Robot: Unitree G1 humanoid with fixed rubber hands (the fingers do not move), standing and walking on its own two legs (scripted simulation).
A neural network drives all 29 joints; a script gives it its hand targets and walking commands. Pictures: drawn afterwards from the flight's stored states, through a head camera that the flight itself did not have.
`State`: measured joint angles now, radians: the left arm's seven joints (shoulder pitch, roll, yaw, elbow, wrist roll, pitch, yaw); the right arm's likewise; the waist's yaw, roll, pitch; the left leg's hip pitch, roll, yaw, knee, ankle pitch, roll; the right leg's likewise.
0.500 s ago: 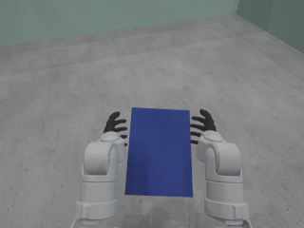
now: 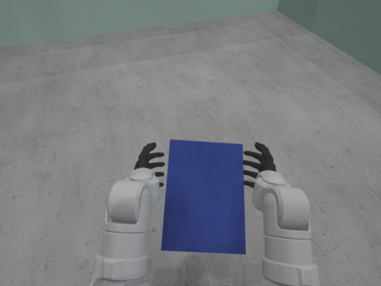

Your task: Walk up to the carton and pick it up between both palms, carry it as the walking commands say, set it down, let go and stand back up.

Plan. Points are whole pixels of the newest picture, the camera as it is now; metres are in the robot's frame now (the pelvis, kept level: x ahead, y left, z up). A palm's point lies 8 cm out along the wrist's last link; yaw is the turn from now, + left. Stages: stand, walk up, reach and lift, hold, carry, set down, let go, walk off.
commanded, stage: carry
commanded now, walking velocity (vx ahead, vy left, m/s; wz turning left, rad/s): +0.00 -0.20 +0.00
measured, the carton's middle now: (200, 197) +0.32 -0.01 -0.02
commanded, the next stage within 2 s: none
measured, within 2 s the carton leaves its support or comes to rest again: neither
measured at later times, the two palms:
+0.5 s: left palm (204, 237) +0.20 -0.01 +0.09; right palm (351, 236) +0.20 -0.25 +0.10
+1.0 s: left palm out of the picture +0.08 -0.10 +0.08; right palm out of the picture +0.08 -0.34 +0.09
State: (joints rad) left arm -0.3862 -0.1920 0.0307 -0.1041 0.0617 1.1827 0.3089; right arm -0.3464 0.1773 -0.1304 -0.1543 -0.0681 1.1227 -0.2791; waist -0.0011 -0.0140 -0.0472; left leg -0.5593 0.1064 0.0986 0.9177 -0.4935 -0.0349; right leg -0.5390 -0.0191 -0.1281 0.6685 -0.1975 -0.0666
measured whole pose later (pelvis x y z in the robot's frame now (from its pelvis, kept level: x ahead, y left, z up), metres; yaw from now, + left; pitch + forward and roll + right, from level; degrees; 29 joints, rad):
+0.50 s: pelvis -0.11 -0.11 +0.00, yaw +0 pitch +3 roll +0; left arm -0.37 -0.19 0.02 -0.09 0.06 1.18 0.31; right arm -0.35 0.18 -0.14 -0.15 -0.08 1.13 -0.27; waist -0.01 0.00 -0.05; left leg -0.50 0.12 0.11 0.79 -0.46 -0.04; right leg -0.49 -0.02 -0.09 0.66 -0.23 -0.03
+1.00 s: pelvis -0.23 -0.21 +0.00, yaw -1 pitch +3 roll +1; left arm -0.38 -0.19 0.07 -0.12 0.09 1.16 0.32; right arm -0.37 0.19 -0.11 -0.12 -0.06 1.12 -0.27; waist -0.01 -0.07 -0.02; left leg -0.37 0.04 0.17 0.69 -0.37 0.03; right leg -0.56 0.01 -0.19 0.52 -0.08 -0.09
